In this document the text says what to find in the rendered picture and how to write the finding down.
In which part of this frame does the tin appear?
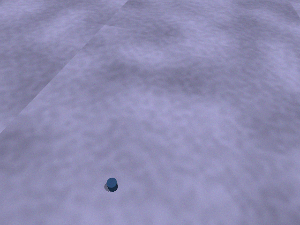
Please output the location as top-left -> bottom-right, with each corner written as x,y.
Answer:
107,178 -> 118,192

